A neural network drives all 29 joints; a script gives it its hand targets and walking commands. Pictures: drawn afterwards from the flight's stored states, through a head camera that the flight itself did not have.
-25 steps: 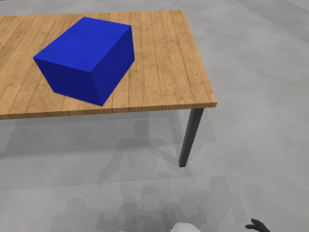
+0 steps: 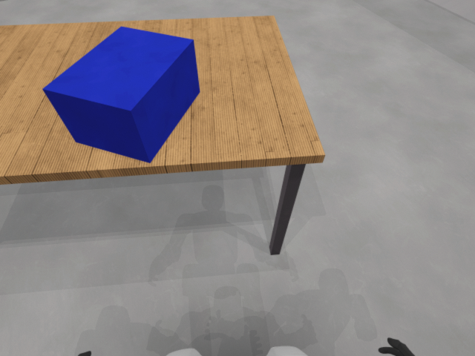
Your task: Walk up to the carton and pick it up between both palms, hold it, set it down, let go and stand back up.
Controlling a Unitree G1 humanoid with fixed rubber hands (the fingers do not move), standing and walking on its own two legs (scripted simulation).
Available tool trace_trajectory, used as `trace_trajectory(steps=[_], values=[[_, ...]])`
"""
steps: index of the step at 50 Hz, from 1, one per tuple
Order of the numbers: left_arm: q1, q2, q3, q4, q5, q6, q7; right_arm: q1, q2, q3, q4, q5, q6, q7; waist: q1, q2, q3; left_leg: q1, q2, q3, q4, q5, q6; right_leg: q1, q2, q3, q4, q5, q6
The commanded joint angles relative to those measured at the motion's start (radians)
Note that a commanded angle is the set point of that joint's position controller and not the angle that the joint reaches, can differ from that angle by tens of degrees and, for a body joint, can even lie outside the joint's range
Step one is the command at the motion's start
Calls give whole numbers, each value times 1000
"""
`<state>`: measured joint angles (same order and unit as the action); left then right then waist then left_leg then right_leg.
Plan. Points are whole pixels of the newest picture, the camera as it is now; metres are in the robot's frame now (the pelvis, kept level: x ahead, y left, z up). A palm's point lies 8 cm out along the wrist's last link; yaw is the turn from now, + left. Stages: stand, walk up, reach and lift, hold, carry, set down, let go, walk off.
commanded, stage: walk up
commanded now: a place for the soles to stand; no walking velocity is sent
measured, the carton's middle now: (134, 90) +0.72 +0.26 +0.01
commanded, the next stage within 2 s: none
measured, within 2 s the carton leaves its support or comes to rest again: neither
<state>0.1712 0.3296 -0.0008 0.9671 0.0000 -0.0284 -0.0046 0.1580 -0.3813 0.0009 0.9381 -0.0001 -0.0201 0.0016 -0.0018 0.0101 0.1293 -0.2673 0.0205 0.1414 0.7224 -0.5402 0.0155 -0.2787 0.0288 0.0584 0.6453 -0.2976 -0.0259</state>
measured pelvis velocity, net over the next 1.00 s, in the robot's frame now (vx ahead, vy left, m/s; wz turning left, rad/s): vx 0.02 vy -0.01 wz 0.00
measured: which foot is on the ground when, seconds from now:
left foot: down 0.00-1.00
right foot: down 0.00-0.06, up 0.08-0.34, down 0.36-1.00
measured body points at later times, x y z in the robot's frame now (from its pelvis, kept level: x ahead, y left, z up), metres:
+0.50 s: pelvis +0.02 -0.02 +0.00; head +0.05 -0.04 +0.45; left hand +0.09 +0.28 -0.12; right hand +0.10 -0.33 -0.13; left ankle +0.02 +0.09 -0.72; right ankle +0.04 -0.12 -0.73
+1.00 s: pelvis +0.02 -0.01 +0.00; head +0.05 -0.02 +0.45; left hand +0.09 +0.28 -0.13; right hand +0.10 -0.31 -0.13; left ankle +0.01 +0.09 -0.73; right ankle +0.04 -0.12 -0.73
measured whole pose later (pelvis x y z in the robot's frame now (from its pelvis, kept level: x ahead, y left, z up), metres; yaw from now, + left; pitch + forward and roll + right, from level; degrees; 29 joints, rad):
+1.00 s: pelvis +0.02 -0.01 +0.00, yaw +0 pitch -3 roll +1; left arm 0.17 0.32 0.00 1.01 0.00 -0.02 -0.01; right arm 0.17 -0.37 0.00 0.95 0.00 -0.03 0.00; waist 0.00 0.00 0.13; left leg -0.21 0.03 0.14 0.60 -0.34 0.03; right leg -0.27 0.03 0.05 0.63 -0.30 -0.01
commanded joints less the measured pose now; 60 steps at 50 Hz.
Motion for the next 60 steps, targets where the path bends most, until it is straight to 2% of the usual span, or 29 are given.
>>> trace_trajectory(steps=[1, 3, 4, 6, 7, 10, 11, 15, 16, 17, 18, 19, 20, 23, 25, 28, 29, 32, 33, 34, 36, 39, 41, 42, 46, 53, 56, 59, 60], values=[[-90, 237, 80, -103, 3, 0, 10, 122, -192, -87, -42, -8, -49, -14, -67, -110, -130, 180, 40, -158, -347, 176, 40, -66, -149, 195, -139, 100, -107], [-95, 194, 75, -105, 13, 10, 4, 181, -336, -131, -10, -44, -63, -19, -104, 109, -67, 256, 378, -590, -578, -150, 142, -388, 71, 49, 211, -207, -11], [-69, 264, 97, -82, 26, 15, 9, 133, -341, -129, -25, -28, -62, -19, -79, 11, -40, 183, 434, -613, -605, -228, 169, -373, 12, 105, 283, -194, 10], [48, 272, 92, -11, 4, 20, 4, -54, -279, -106, -46, -21, -59, -23, 7, 36, -15, 46, 388, -455, -588, -112, 183, -206, -33, 76, 308, -167, 30], [34, 251, 96, -2, 3, 20, 2, -53, -233, -99, -52, -23, -57, -23, 10, 36, -8, 24, 348, -388, -576, -31, 152, -169, -48, 85, 298, -158, 22], [56, 258, 96, 1, 2, 14, -5, -25, -275, -106, -67, -32, -51, -12, -11, 115, -28, 71, 327, -341, -518, 10, 185, -164, -45, 17, 259, -189, 17], [56, 267, 91, -2, 8, 12, -1, 0, -274, -107, -69, -32, -52, -9, -27, 46, -40, 98, 348, -346, -497, 18, 196, -180, -47, 18, 255, -196, 14], [24, 208, 73, -12, -3, -10, 7, 27, -280, -108, -56, -36, -48, -9, -18, 86, -101, 169, 316, -244, -277, 611, 180, -85, -71, -51, -33, -156, -5], [82, 216, 71, -6, 8, -22, 10, -21, -265, -97, -63, -23, -43, -4, 28, 94, -174, 148, 291, -192, -205, 652, 150, 33, -65, -31, -193, 17, -19], [95, 259, 78, 17, 15, -33, 18, -52, -229, -93, -72, -14, -36, -3, 31, 13, -186, 120, 216, -146, -96, 646, 93, 78, -84, 76, -241, 166, -33], [83, 312, 91, 20, 19, -39, 23, -36, -193, -80, -78, -9, -32, -1, 0, -38, -215, 9, 134, -114, -17, 560, 39, 171, -185, 262, -245, 353, -81], [15, 335, 86, 4, 4, -41, 23, -58, -164, -75, -73, 5, -18, -2, -14, -122, -162, -61, 10, -121, -6, 226, 2, 131, -259, 378, -270, 425, -148], [-7, 319, 82, -6, 11, -39, 22, -47, -179, -71, -66, 8, -14, -7, -15, -149, -166, -84, 3, -144, -24, -10, 7, 164, -288, 425, -260, 418, -203], [-17, 291, 74, -7, 10, -40, 28, -69, -170, -78, -51, -4, -12, -4, 2, -112, -143, -120, 12, -168, -44, -5, 10, 202, -279, 420, -275, 332, -197], [-13, 290, 81, -16, 6, -37, 32, -42, -185, -81, -51, -6, -12, -10, 5, -163, -134, -119, 6, -160, -75, 60, 5, 218, -264, 356, -280, 352, -164], [-21, 286, 78, -26, 5, -33, 29, -8, -175, -86, -36, -8, -24, -9, -23, -77, -204, 17, 10, -155, -163, 170, 12, 174, -242, 327, -224, 482, -138], [-59, 267, 70, -34, 1, -27, 27, 3, -175, -82, -28, -2, -28, -14, -31, -123, -214, 78, 25, -142, -208, 236, 16, 155, -231, 278, -203, 465, -122], [-100, 217, 56, -32, -13, -16, 20, 63, -226, -93, 5, -14, -49, -22, -52, -18, -227, 306, 200, -266, -343, 479, 69, -75, -89, 101, -61, 250, -25], [-93, 210, 59, -30, -15, -10, 20, 30, -257, -92, 2, -14, -52, -21, -44, 31, -181, 257, 312, -338, -392, 517, 143, -105, -19, 29, 13, 30, 0], [-85, 202, 61, -27, -3, -2, 23, 6, -268, -89, -6, -12, -58, -17, -23, 35, -133, 202, 363, -356, -377, 561, 193, -90, -38, 8, 33, -147, 6], [-53, 228, 69, -5, -6, -3, 15, -43, -254, -88, -21, -20, -55, -13, -5, 114, -128, 169, 339, -317, -366, 528, 191, -76, -51, 22, 26, -167, -8], [-8, 234, 75, 15, -2, -19, 8, -79, -229, -85, -57, -8, -52, -13, 17, 79, -210, 146, 212, -158, -245, 599, 89, 77, -89, 43, -160, 209, -22], [-53, 244, 75, 2, 5, -29, 10, -32, -172, -77, -42, -6, -39, -15, -31, -3, -244, 164, 125, -106, -186, 485, 36, 65, -145, 142, -162, 347, -69], [-66, 271, 70, -2, 4, -25, 11, -2, -200, -84, -30, -1, -35, -15, -54, -51, -243, 182, 118, -127, -203, 398, 35, 37, -142, 154, -181, 312, -79], [-71, 219, 60, 4, 5, -13, 9, -60, -223, -81, -8, -17, -41, -15, -13, -4, -145, 149, 220, -243, -358, 226, 94, -16, -69, 71, -151, 79, -31], [-76, 244, 53, 1, 9, -28, 7, -47, -203, -81, -11, -8, -41, -11, -24, -18, -186, 159, 127, -151, -278, 281, 39, 21, -126, 157, -212, 176, -59], [-82, 250, 64, -11, 8, -24, 8, -40, -210, -76, -9, -7, -44, -12, -34, -24, -224, 191, 168, -190, -296, 324, 56, 10, -96, 108, -162, 188, -42], [-67, 221, 46, 7, 5, -15, 8, -33, -226, -76, -1, -11, -43, -12, -28, 23, -171, 195, 201, -216, -334, 340, 82, -36, -74, 76, -125, 163, -31], [118, 332, 108, 31, 9, -52, 54, -77, -282, -127, -118, -70, 2, 26, 46, 171, -177, 1, 117, -147, -135, 368, 64, 140, -121, 118, -131, 113, -70]])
